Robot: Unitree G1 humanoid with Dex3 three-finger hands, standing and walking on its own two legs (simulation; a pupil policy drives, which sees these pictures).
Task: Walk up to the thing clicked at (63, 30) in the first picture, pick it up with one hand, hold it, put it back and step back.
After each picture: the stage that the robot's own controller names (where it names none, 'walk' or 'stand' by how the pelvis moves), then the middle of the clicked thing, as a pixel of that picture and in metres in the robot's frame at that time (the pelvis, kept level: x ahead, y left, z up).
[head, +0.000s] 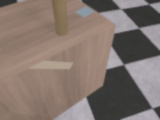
stand; (60, 12) +0.77 +0.12 +0.04
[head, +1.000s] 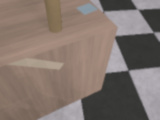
sink last; (53, 7) +0.71 +0.15 +0.07
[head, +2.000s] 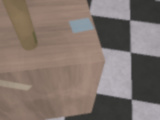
stand; (21, 22) +0.54 +0.26 +0.08
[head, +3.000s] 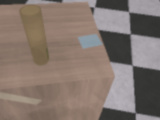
stand; (36, 38) +0.52 +0.20 +0.06
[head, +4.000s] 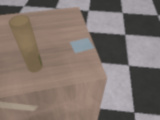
stand; (28, 47) +0.51 +0.22 +0.04
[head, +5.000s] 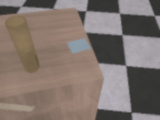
stand; (25, 47) +0.51 +0.24 +0.04
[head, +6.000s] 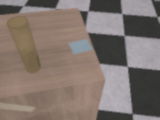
stand; (26, 47) +0.51 +0.23 +0.04
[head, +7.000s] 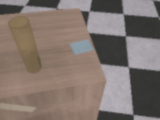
stand; (27, 48) +0.50 +0.23 +0.04
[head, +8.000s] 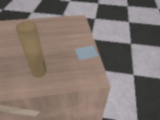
rise first; (33, 52) +0.50 +0.22 +0.04
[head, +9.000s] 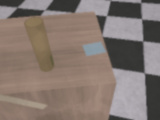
go down; (41, 47) +0.52 +0.21 +0.04
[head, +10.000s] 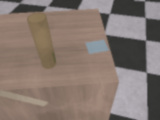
go down; (43, 43) +0.53 +0.21 +0.05
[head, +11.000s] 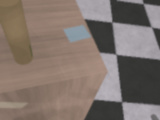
go down; (17, 34) +0.50 +0.20 +0.09
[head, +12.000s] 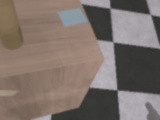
close in; (3, 15) +0.52 +0.21 +0.11
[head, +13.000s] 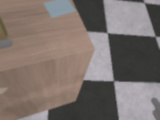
close; out of the picture +0.53 +0.23 +0.13
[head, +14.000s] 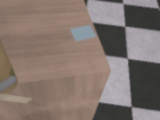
lift; out of the picture +0.36 +0.25 +0.13
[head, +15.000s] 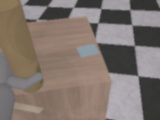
lift; (20, 53) +0.31 +0.17 +0.24
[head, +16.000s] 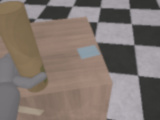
hold; (25, 53) +0.33 +0.16 +0.22
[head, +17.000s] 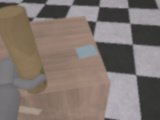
crouch; (25, 56) +0.33 +0.16 +0.20
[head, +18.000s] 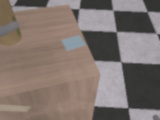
crouch; out of the picture +0.48 +0.21 +0.26
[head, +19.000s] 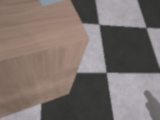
lower; out of the picture +0.53 +0.22 +0.15
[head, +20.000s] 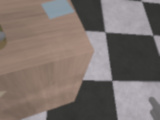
lower; out of the picture +0.51 +0.22 +0.13
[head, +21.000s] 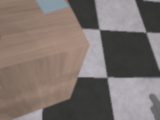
lower; out of the picture +0.52 +0.22 +0.14
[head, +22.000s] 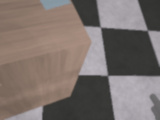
lower; out of the picture +0.53 +0.22 +0.14
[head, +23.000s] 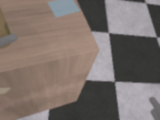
open; out of the picture +0.51 +0.21 +0.13
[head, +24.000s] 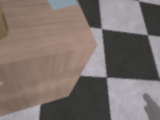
sink last; out of the picture +0.52 +0.21 +0.13
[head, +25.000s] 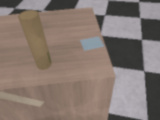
sink last; (37, 43) +0.51 +0.22 +0.09
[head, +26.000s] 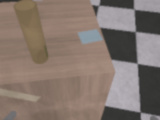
stand; (34, 36) +0.51 +0.21 +0.09
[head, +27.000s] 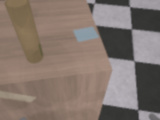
stand; (27, 34) +0.50 +0.21 +0.11
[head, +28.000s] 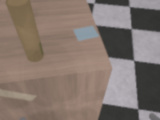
stand; (28, 33) +0.51 +0.21 +0.11
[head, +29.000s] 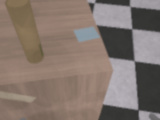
stand; (28, 34) +0.50 +0.21 +0.11
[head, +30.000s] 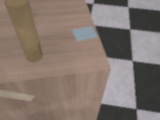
stand; (27, 33) +0.51 +0.21 +0.10
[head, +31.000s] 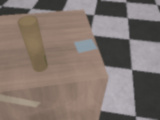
stand; (35, 46) +0.52 +0.21 +0.04
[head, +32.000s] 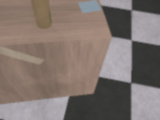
walk; (40, 0) +0.67 +0.17 +0.07
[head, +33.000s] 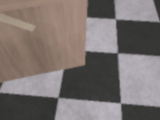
walk; out of the picture +0.94 +0.30 +0.07
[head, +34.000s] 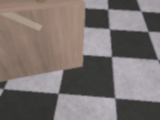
stand; out of the picture +1.12 +0.30 +0.06
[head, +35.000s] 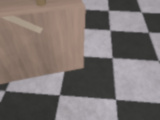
stand; out of the picture +1.12 +0.30 +0.04
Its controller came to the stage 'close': yes
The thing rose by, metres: 0.21
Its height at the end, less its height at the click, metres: +0.00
